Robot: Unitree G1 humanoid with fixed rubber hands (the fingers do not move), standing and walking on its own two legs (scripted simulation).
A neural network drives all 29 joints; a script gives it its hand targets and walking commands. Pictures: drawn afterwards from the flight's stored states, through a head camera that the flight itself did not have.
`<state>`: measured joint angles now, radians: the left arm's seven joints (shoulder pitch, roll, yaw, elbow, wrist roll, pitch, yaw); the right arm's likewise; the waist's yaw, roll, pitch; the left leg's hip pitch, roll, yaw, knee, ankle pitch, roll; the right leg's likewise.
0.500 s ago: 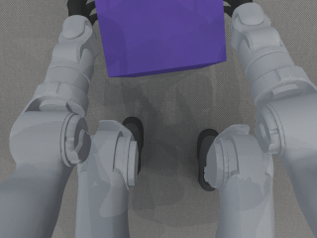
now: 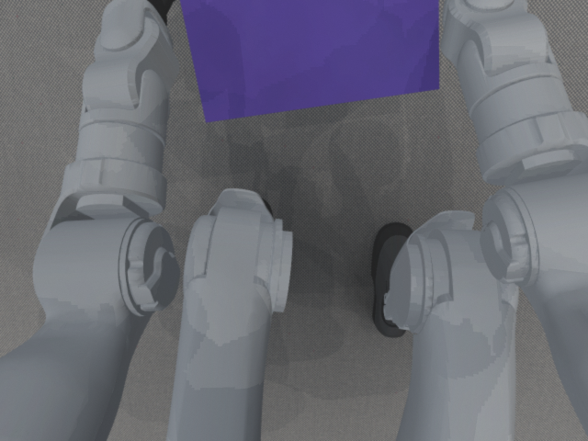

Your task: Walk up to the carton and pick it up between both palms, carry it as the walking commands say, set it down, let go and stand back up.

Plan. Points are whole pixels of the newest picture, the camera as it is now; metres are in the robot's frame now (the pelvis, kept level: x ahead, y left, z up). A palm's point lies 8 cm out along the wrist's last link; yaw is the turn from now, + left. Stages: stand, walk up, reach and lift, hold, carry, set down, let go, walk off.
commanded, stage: reach and lift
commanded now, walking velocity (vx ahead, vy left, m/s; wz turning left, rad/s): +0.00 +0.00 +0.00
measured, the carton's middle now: (304, 12) +0.53 +0.07 -0.23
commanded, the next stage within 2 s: none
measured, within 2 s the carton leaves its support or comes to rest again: neither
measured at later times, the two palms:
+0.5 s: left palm out of the picture +0.51 +0.21 -0.09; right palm out of the picture +0.55 -0.09 -0.12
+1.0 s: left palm out of the picture +0.48 +0.21 -0.03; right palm out of the picture +0.53 -0.09 -0.05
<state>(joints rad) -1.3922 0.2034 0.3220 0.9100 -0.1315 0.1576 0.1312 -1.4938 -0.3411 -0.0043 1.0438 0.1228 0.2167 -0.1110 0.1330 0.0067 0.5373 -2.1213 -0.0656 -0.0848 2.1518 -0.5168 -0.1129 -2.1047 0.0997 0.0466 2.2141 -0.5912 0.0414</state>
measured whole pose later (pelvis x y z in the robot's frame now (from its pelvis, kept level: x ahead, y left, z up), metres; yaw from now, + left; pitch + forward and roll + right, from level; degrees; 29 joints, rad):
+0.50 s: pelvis -0.01 +0.01 +0.03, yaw +0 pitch +27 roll +0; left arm -1.37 0.08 0.45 0.65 0.04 0.32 0.18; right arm -1.44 -0.30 -0.16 0.91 0.01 0.32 -0.05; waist 0.11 0.00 0.52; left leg -2.03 -0.07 -0.08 2.05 -0.49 -0.09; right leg -2.00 0.09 0.05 2.10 -0.57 0.05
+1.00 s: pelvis -0.02 +0.00 +0.08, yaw -1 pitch +23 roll +2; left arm -1.27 0.04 0.53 0.56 0.09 0.34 0.13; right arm -1.40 -0.24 -0.17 0.82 -0.02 0.39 -0.08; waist 0.11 -0.01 0.53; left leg -1.85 -0.04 -0.07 1.89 -0.45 -0.08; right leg -1.84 0.11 0.07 1.95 -0.52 0.04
